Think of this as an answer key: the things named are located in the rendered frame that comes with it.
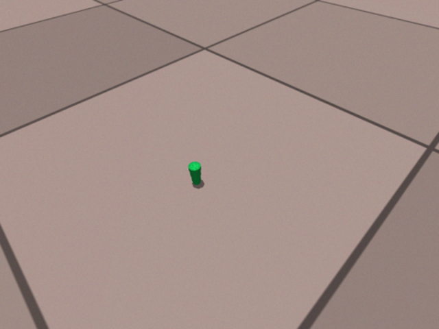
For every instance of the cup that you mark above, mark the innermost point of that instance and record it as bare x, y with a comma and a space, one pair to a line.
195, 172

